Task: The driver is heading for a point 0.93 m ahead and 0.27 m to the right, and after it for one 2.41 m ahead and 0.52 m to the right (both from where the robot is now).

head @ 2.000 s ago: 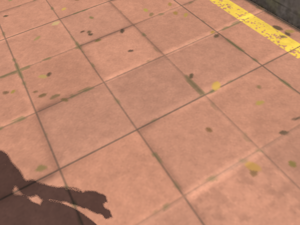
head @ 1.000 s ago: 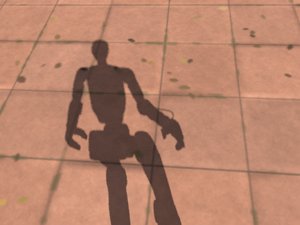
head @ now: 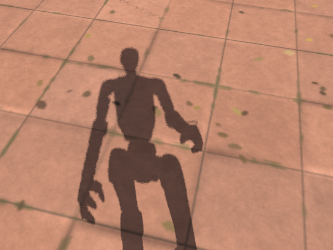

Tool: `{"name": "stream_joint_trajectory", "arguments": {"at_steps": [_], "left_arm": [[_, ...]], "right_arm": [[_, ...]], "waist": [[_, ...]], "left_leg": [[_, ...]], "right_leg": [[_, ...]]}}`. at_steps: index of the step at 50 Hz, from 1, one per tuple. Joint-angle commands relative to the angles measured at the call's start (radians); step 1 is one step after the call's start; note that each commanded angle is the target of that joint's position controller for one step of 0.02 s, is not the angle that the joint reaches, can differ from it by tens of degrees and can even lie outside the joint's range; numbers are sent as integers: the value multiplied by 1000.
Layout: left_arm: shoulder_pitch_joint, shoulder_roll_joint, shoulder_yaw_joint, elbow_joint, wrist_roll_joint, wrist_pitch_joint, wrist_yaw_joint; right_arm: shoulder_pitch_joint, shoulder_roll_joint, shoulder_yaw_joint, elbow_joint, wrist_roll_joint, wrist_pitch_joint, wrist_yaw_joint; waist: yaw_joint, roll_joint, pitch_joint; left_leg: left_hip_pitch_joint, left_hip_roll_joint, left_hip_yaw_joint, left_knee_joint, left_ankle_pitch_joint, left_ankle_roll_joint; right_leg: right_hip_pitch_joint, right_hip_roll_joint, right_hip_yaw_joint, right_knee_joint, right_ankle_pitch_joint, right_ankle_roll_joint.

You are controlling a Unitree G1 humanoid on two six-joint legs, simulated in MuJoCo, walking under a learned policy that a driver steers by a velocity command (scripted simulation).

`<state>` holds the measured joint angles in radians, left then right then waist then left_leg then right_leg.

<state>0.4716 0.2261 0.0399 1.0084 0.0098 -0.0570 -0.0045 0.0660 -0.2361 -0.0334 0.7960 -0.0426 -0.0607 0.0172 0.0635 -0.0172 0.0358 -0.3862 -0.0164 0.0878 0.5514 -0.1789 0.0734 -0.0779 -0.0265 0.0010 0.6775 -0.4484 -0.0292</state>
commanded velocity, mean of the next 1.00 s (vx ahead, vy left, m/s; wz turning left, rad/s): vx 0.49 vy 0.00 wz -0.15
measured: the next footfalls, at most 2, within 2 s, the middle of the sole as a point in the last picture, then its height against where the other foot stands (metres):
right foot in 0.46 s outside the picture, level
left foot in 1.00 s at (164, 187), level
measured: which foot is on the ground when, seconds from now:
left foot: down 0.00-0.46, up 0.48-0.98, down 1.00-1.00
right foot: up 0.00-0.44, down 0.46-1.00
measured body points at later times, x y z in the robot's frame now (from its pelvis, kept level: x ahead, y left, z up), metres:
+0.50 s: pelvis +0.27 -0.01 -0.01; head +0.31 -0.03 +0.44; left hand +0.47 +0.22 -0.11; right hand +0.20 -0.26 -0.16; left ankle +0.07 +0.08 -0.70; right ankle +0.39 -0.08 -0.73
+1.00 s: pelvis +0.55 +0.00 +0.00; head +0.58 -0.01 +0.45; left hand +0.51 +0.26 -0.14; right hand +0.74 -0.25 -0.09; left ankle +0.69 +0.08 -0.72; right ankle +0.39 -0.08 -0.73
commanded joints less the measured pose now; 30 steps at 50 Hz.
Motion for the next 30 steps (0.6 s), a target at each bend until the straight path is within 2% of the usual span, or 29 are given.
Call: {"name": "stream_joint_trajectory", "arguments": {"at_steps": [1, 2, 3, 4, 5, 7, 10, 12, 14, 17, 19, 20, 21, 22, 23, 24, 25, 26, 27, 28, 29, 30], "left_arm": [[-67, 130, 30, -108, 8, -15, -1], [-103, 113, 25, -109, 7, -20, -12], [-110, 92, 24, -105, 6, -18, -17], [-100, 85, 24, -99, 20, -8, -21], [-87, 71, 21, -88, 27, 2, -27], [-124, 64, 22, -102, 28, 13, -36], [-257, 56, 19, -146, 30, 19, -41], [-352, 43, 11, -179, 26, 17, -43], [-430, 30, 1, -204, 20, 14, -44], [-499, 42, 0, -229, 16, 13, -38], [-508, 56, 4, -238, 18, 9, -33], [-488, 63, 8, -234, 18, 5, -30], [-434, 75, 15, -218, 18, 1, -23], [-324, 93, 26, -183, 20, -5, -15], [-150, 120, 40, -124, 29, -14, -4], [26, 207, 63, -93, 53, -20, 8], [31, 282, 80, -88, 50, -15, 3], [-68, 222, 72, -100, 11, -5, -4], [-172, 158, 53, -116, 3, -8, -5], [-210, 110, 40, -113, 7, -15, -10], [-216, 90, 34, -101, 3, -22, -8], [-212, 66, 26, -84, 0, -26, -6]], "right_arm": [[331, -224, -65, 64, 19, 5, -16], [246, -153, -47, 46, 21, -2, -9], [202, -115, -35, 42, 21, -9, -6], [195, -90, -27, 52, 25, -17, -8], [202, -78, -23, 62, 24, -25, -10], [254, -87, -24, 94, 30, -39, -12], [315, -87, -22, 130, 34, -43, -13], [336, -80, -18, 146, 34, -42, -13], [363, -88, -18, 161, 33, -44, -14], [408, -105, -19, 190, 29, -43, -22], [414, -112, -21, 205, 25, -38, -29], [404, -119, -22, 208, 22, -36, -32], [393, -129, -24, 211, 18, -34, -34], [384, -138, -27, 214, 15, -29, -35], [379, -133, -25, 213, 17, -24, -34], [397, -91, -12, 183, 24, -25, -31], [526, 9, 2, 183, 59, -24, -19], [428, -96, -23, 183, 35, -21, -24], [342, -102, -28, 155, 34, -27, -19], [299, -86, -25, 147, 30, -32, -16], [289, -72, -26, 149, 14, -24, -13], [305, -53, -22, 152, 1, -12, -8]], "waist": [[-139, 143, -103], [-112, 88, -29], [-79, 83, 8], [-56, 102, 24], [-45, 104, 17], [-36, 93, 21], [-52, 77, 55], [-67, 75, 71], [-85, 79, 74], [-100, 78, 80], [-91, 73, 81], [-76, 75, 68], [-50, 84, 35], [-3, 84, -26], [67, 58, -120], [111, -44, -253], [36, -265, -352], [24, -86, -253], [-10, -45, -114], [-31, -4, -54], [-57, -13, -24], [-82, -30, -22]], "left_leg": [[540, 396, -646, -343, -401, 174], [419, 345, -532, -364, -303, 160], [336, 291, -430, -392, -198, 131], [285, 253, -360, -409, -105, 114], [268, 230, -306, -417, -20, 111], [277, 220, -255, -430, 118, 128], [303, 209, -200, -450, 208, 141], [299, 186, -157, -448, 271, 135], [300, 179, -129, -444, 330, 127], [374, 209, -128, -432, 389, 121], [448, 235, -128, -391, 480, 115], [474, 239, -117, -345, 589, 105], [490, 236, -105, -267, 732, 92], [491, 222, -90, -124, 832, 79], [409, 180, -57, 87, 770, 60], [201, 123, -18, 403, 407, 44], [-147, -80, -39, 742, -356, 6], [-232, -18, -164, 794, -295, 26], [-248, 30, -154, 756, -189, 32], [-216, 66, -141, 699, -126, 29], [-177, 91, -135, 649, -103, 20], [-129, 103, -128, 609, -91, 4]], "right_leg": [[-614, -8, 55, 543, 7, -67], [-596, -42, 50, 515, 95, -71], [-554, -67, 40, 464, 143, -67], [-516, -82, 33, 428, 164, -55], [-489, -82, 21, 419, 184, -44], [-517, -84, 0, 396, 223, -26], [-610, -94, -24, 299, 312, 2], [-604, -84, -45, 172, 379, 13], [-553, -62, -69, 54, 436, 10], [-518, -38, -81, -47, 454, -16], [-505, -24, -80, -86, 408, -44], [-464, -6, -88, -106, 369, -61], [-385, 23, -98, -120, 323, -79], [-258, 57, -111, -151, 296, -99], [-35, 55, -102, -199, 320, -127], [224, -179, 154, -206, 218, -178], [434, -423, 665, -354, 151, -322], [332, -359, 649, -408, 76, -286], [181, -326, 478, -425, 114, -252], [73, -278, 386, -456, 244, -231], [4, -231, 311, -469, 334, -209], [-45, -197, 258, -484, 392, -194]]}}
Velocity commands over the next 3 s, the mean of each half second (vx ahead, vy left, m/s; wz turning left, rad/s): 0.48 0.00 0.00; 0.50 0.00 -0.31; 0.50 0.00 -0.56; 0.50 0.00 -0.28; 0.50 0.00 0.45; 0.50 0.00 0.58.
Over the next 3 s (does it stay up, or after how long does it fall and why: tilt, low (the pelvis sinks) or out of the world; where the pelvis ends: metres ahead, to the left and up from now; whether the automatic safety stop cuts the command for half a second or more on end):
stays up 1.50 -0.46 0.02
